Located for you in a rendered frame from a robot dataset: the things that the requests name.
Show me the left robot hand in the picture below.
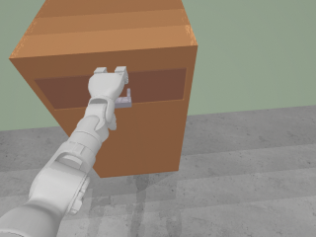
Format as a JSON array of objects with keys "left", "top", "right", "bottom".
[{"left": 88, "top": 66, "right": 128, "bottom": 130}]

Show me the handle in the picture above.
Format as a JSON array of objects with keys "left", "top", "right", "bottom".
[{"left": 115, "top": 88, "right": 132, "bottom": 109}]

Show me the robot left forearm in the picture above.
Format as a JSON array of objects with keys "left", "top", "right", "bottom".
[{"left": 29, "top": 95, "right": 116, "bottom": 199}]

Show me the cabinet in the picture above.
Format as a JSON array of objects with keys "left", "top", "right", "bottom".
[{"left": 9, "top": 0, "right": 198, "bottom": 179}]

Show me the drawer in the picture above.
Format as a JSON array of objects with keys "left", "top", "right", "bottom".
[{"left": 34, "top": 67, "right": 187, "bottom": 110}]

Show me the robot left upper arm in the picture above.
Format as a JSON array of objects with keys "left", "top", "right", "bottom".
[{"left": 0, "top": 160, "right": 91, "bottom": 237}]

